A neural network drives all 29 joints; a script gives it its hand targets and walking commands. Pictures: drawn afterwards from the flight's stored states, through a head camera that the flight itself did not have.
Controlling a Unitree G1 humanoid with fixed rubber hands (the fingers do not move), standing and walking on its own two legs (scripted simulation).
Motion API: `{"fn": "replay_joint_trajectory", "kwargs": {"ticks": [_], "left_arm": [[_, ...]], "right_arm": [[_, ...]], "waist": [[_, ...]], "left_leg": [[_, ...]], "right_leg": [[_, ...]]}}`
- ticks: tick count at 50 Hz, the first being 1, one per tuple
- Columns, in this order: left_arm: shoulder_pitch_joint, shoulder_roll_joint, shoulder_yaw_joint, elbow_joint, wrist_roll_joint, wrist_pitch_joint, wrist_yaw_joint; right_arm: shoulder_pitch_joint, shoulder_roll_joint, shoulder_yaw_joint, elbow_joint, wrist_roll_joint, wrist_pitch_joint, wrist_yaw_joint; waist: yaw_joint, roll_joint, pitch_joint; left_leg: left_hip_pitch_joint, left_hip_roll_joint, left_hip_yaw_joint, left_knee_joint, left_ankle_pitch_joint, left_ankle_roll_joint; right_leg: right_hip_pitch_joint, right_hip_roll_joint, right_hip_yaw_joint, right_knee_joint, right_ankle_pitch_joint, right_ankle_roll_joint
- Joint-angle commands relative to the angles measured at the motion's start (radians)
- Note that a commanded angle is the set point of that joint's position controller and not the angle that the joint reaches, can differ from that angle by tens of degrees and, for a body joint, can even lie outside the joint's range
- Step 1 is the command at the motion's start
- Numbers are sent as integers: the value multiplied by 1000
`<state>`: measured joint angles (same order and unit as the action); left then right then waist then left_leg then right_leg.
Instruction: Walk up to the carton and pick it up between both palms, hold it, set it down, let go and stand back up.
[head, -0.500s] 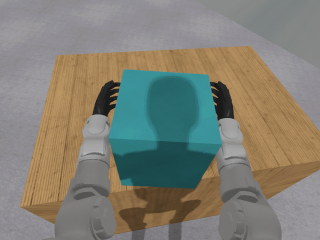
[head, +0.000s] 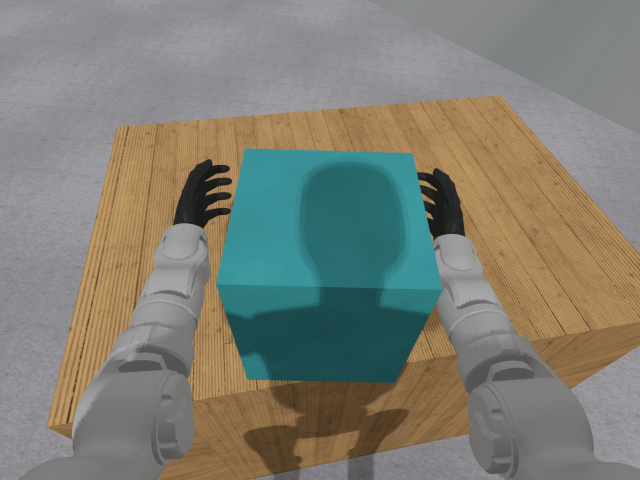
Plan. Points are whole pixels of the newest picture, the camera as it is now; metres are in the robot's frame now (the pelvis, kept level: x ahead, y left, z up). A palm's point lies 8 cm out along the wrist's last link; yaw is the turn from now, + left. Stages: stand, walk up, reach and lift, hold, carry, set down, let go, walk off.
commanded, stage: set down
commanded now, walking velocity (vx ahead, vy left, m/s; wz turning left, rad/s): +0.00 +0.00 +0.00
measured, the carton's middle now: (325, 273) +0.37 +0.02 +0.04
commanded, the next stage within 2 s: none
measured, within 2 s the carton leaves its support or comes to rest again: neither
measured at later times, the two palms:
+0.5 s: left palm (160, 179) +0.41 +0.21 +0.17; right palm (510, 190) +0.41 -0.19 +0.17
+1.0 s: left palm (117, 119) +0.40 +0.23 +0.24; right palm (542, 138) +0.42 -0.19 +0.24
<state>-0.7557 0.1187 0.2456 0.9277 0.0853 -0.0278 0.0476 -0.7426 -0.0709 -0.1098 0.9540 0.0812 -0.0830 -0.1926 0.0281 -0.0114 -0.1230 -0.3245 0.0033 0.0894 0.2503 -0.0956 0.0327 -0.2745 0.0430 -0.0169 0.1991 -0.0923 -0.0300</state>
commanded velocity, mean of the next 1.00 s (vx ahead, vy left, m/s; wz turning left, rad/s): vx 0.00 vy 0.00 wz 0.00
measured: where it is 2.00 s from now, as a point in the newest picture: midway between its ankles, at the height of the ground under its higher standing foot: outside the picture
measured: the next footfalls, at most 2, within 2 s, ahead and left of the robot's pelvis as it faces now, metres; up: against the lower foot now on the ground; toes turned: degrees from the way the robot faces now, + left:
none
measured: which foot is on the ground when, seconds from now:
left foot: down 0.00-1.00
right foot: down 0.00-1.00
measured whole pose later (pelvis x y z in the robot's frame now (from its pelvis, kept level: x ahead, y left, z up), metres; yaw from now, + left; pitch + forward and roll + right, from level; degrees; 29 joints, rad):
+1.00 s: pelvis -0.02 +0.00 +0.00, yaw +2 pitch +5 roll -1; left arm -1.04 0.43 0.04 0.83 -0.27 0.45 0.02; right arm -1.07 -0.39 0.06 0.95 0.40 0.40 -0.11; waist -0.02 -0.01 -0.14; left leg -0.29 0.01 0.05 0.31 -0.11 0.03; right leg -0.21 0.05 -0.05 0.23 -0.10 -0.04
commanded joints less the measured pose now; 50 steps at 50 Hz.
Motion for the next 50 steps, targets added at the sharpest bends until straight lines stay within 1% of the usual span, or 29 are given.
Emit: {"fn": "replay_joint_trajectory", "kwargs": {"ticks": [1,4,8,11,13,17,19,21,23,25,29,33,36,40,46,50], "left_arm": [[-326,120,-51,-89,-71,1,1],[-375,157,-91,-68,-123,-8,9],[-478,204,-169,-69,-220,-19,30],[-539,232,-221,-73,-289,7,41],[-543,250,-235,-45,-312,35,38],[-521,289,-224,14,-322,87,17],[-518,310,-211,28,-321,103,6],[-527,330,-201,27,-321,115,-1],[-548,346,-199,10,-324,128,-5],[-575,358,-205,-19,-334,146,-5],[-627,373,-229,-94,-361,204,-2],[-646,387,-231,-160,-374,279,-4],[-642,402,-213,-195,-365,338,-11],[-636,420,-186,-218,-350,402,-22],[-654,430,-185,-218,-362,462,-29],[-601,410,-184,-204,-351,477,-44]], "right_arm": [[-337,-165,21,-55,51,6,11],[-387,-208,33,-23,82,19,34],[-493,-271,62,-12,144,45,67],[-558,-314,95,10,197,82,87],[-566,-330,120,50,223,109,94],[-572,-347,157,87,251,156,90],[-584,-349,166,74,258,173,84],[-600,-348,170,49,265,189,80],[-616,-350,170,21,274,206,78],[-631,-355,165,-3,281,228,78],[-658,-383,143,-40,287,282,80],[-673,-415,118,-73,282,341,80],[-675,-430,108,-95,279,383,77],[-681,-438,112,-115,289,426,76],[-707,-451,143,-118,326,469,85],[-658,-449,163,-94,344,480,88]], "waist": [[-4,11,-399],[0,36,-359],[-2,74,-384],[-10,87,-431],[-15,76,-435],[-17,17,-407],[-15,-11,-391],[-14,-24,-379],[-15,-21,-372],[-20,-3,-370],[-41,38,-389],[-58,56,-434],[-62,56,-457],[-54,45,-443],[-47,36,-378],[-53,34,-334]], "left_leg": [[310,31,-66,75,280,-48],[304,40,-71,72,188,-57],[311,48,-71,80,86,-58],[333,57,-75,101,86,-52],[331,61,-79,114,100,-43],[286,54,-87,120,131,-18],[254,45,-89,113,138,-6],[232,37,-91,103,139,2],[227,31,-92,94,135,4],[239,29,-93,91,129,1],[285,31,-96,96,121,-11],[312,33,-103,101,146,-14],[313,30,-109,101,179,-11],[300,26,-116,92,206,-8],[298,32,-122,80,195,-13],[312,35,-126,72,198,-17]], "right_leg": [[103,2,22,27,251,33],[49,-4,17,25,144,21],[-21,-12,6,52,59,12],[-65,-18,6,63,42,12],[-69,-25,12,65,49,16],[-2,-38,28,65,94,33],[50,-43,35,65,121,40],[91,-47,38,66,139,45],[107,-49,37,64,141,44],[97,-48,32,59,127,39],[44,-43,19,48,97,21],[40,-39,17,45,132,10],[73,-39,21,45,181,7],[118,-41,23,41,216,7],[113,-42,20,22,171,4],[131,-48,23,3,160,-3]]}}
